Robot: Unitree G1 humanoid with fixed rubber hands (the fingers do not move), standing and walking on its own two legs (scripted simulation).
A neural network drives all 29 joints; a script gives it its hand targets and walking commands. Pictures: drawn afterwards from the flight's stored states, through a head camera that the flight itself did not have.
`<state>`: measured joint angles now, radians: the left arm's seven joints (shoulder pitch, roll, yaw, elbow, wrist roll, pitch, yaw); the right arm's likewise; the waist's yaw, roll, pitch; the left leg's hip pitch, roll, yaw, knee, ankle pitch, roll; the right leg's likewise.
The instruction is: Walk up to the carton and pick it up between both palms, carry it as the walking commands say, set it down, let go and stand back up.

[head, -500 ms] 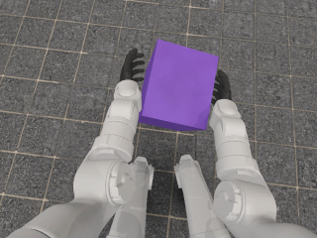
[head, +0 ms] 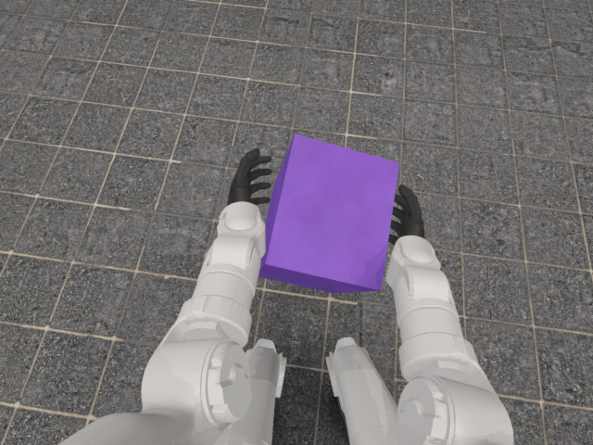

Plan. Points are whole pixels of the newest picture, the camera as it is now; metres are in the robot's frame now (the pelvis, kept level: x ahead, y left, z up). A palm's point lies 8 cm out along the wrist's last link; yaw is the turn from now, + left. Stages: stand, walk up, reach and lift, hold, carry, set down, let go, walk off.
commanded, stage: reach and lift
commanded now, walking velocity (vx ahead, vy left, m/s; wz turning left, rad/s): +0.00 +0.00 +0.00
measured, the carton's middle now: (316, 226) +0.42 -0.03 -0.12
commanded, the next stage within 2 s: none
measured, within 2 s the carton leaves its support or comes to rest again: neither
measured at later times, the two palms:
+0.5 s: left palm (228, 193) +0.40 +0.09 +0.05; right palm (422, 230) +0.35 -0.15 +0.02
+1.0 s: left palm (218, 184) +0.38 +0.08 +0.11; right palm (450, 229) +0.33 -0.15 +0.09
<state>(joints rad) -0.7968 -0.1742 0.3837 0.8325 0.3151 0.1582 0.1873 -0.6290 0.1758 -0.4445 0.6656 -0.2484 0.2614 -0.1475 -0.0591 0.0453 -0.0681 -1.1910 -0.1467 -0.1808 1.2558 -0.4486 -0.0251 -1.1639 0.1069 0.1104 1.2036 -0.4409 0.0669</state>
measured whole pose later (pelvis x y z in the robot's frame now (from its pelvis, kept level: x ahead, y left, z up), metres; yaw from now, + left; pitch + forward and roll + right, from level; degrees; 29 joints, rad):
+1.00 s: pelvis +0.01 +0.00 +0.10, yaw +1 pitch +1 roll -1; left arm -0.60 -0.22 0.36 0.75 0.33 0.26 0.18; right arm -0.47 0.22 -0.41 0.61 -0.28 0.37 -0.14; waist -0.07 0.01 0.07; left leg -0.43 -0.11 -0.19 0.70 -0.27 0.00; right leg -0.41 0.06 0.15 0.66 -0.26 0.05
